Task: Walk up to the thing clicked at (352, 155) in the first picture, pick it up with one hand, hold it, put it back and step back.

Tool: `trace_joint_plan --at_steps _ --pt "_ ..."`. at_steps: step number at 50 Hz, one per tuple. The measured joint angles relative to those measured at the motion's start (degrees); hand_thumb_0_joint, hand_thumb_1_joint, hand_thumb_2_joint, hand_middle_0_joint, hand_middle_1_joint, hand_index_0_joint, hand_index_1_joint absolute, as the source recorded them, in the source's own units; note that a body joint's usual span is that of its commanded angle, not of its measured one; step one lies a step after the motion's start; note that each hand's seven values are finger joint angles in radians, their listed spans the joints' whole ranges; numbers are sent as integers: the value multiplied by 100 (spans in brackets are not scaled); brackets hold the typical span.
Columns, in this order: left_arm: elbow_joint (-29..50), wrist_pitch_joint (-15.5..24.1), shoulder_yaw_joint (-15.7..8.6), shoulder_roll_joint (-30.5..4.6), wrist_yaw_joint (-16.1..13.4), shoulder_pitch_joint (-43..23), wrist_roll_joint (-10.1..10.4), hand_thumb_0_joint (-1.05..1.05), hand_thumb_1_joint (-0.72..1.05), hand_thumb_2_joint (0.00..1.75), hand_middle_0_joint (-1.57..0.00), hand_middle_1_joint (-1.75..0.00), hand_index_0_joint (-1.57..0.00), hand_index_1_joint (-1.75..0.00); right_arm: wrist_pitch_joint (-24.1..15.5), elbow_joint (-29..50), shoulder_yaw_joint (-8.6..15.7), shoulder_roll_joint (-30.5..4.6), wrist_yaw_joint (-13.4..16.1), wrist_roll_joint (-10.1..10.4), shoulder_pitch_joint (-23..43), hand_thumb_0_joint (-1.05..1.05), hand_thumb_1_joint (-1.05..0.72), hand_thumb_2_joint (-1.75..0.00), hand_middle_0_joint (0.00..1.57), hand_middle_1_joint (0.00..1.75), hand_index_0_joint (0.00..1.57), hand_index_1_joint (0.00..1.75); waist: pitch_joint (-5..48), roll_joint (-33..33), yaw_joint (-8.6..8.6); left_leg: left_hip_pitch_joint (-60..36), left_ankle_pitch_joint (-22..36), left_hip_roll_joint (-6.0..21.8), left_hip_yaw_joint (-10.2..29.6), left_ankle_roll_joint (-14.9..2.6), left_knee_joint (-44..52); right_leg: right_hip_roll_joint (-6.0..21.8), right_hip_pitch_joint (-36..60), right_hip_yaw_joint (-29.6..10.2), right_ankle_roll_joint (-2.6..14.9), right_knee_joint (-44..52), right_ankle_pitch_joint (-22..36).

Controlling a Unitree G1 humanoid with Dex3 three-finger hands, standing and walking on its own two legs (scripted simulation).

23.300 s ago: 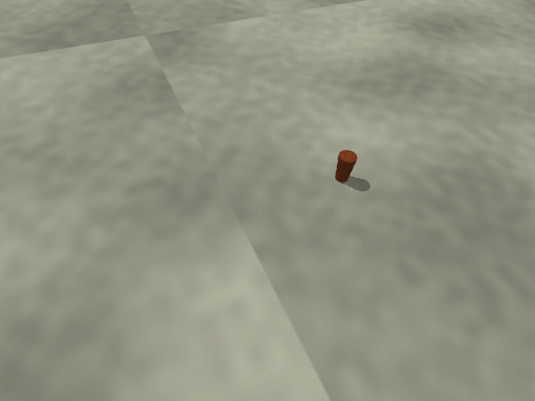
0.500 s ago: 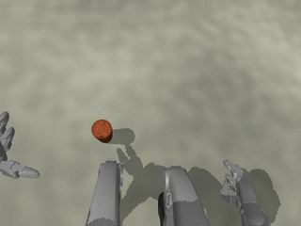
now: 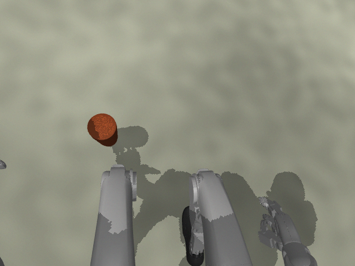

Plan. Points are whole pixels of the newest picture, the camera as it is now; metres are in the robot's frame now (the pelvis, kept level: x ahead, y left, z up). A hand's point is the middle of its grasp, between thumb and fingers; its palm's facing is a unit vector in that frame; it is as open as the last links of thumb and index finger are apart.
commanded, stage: go down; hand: left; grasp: from the side
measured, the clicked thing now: (105, 133) +0.45 +0.22 -0.38
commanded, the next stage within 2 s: approach in 0.70 s
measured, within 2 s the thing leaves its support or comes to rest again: neither
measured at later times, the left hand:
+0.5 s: hand out of the picture +0.37 +0.40 -0.06, palm faces +0.17 -0.98 -0.08, open 17.4 cm
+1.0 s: hand out of the picture +0.38 +0.40 -0.09, palm faces +0.18 -0.98 -0.02, open 17.6 cm
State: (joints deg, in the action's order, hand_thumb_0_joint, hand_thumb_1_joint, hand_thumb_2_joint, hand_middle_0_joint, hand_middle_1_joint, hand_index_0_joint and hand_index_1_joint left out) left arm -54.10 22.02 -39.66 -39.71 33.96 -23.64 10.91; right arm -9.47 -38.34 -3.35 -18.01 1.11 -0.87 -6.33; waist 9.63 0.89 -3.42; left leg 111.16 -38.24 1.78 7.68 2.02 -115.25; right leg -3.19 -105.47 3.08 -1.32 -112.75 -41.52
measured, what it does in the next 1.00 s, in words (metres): lowers itself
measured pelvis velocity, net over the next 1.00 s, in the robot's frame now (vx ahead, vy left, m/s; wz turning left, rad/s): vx -0.02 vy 0.00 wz -0.05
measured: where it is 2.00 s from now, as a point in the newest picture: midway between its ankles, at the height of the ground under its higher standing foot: (157, 245)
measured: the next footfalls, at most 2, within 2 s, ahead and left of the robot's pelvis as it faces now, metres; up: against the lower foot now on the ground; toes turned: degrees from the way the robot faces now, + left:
none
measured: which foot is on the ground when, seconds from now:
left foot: down 0.00-1.00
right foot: down 0.00-1.00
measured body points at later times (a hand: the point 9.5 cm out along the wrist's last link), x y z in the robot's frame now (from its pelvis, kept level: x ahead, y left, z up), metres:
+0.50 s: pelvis -0.01 +0.00 -0.05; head +0.19 +0.07 +0.34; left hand +0.35 +0.45 -0.05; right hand +0.15 -0.27 -0.16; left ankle +0.08 +0.13 -0.42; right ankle +0.07 -0.13 -0.42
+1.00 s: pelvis -0.02 +0.00 -0.09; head +0.19 +0.08 +0.31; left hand +0.36 +0.46 -0.08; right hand +0.14 -0.27 -0.18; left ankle +0.08 +0.13 -0.42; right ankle +0.07 -0.13 -0.42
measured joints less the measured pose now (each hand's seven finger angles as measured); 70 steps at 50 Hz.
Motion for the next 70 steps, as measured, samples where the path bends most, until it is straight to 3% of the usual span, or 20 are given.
trace_joint_plan --at_steps 5,14,45,52,55,59,67,70 --pt "-114 73 -144 -163 142 -132 49 -1 -47 10 -4 -6 -3 -6 16 -67 -28 -40 -26 -30 -14 1 -89 -90 21 30 21 30 -79 47 7 208 -4 -15 19 -4 -235 -3 -197 7 -17 -235 -16" --pt "-294 165 -194 -372 380 -535 22 -1 -50 9 -4 -6 -3 -5 -13 -111 -93 -61 -43 -89 75 1 -90 -90 21 30 21 30 -183 92 -25 592 35 -61 76 1 -660 0 -544 41 -29 -648 -9" --pt "-690 130 -607 -1029 798 -921 191 -1 -55 7 -5 -7 -4 -7 28 -47 -385 -212 -65 -156 96 1 -90 -90 21 30 21 30 -395 128 -191 1165 7 -88 242 44 -1395 -52 -1081 152 -43 -1334 -37" --pt "-1369 695 -499 -1189 860 -1180 543 -1 -58 3 -6 -6 -5 -6 -69 22 -613 -278 -124 -253 194 0 -90 -90 21 30 21 30 -586 273 -285 1360 3 -70 332 29 -1701 -112 -1263 212 -69 -1579 0" --pt "-1658 970 -342 -1163 820 -1285 588 -1 -59 2 -7 -6 -5 -6 -91 73 -742 -297 -162 -342 279 0 -90 -90 21 30 21 30 -736 387 -360 1475 -23 -69 411 48 -1918 -147 -1361 266 -78 -1749 -3" --pt "-1928 1295 -290 -1074 680 -1335 432 -1 -60 1 -7 -6 -6 -6 -50 154 -945 -306 -231 -517 449 0 -89 -89 21 30 21 30 -998 578 -500 1614 -85 -68 553 80 -2265 -207 -1472 360 -104 -2008 -22" --pt "-1914 2047 -425 -1019 251 -1242 151 -2 -60 2 -7 -7 -6 -7 264 274 -1393 -257 -360 -968 852 0 -90 -90 21 30 21 30 -1616 1006 -770 1743 -199 -99 846 120 -2914 -311 -1537 555 -145 -2471 -53" --pt "-2027 2287 -272 -1107 139 -1228 98 -2 -60 3 -7 -8 -5 -8 375 280 -1562 -247 -393 -1122 983 0 -90 -90 21 30 21 30 -1774 1097 -834 1758 -218 -111 942 125 -3085 -340 -1531 620 -152 -2576 -39"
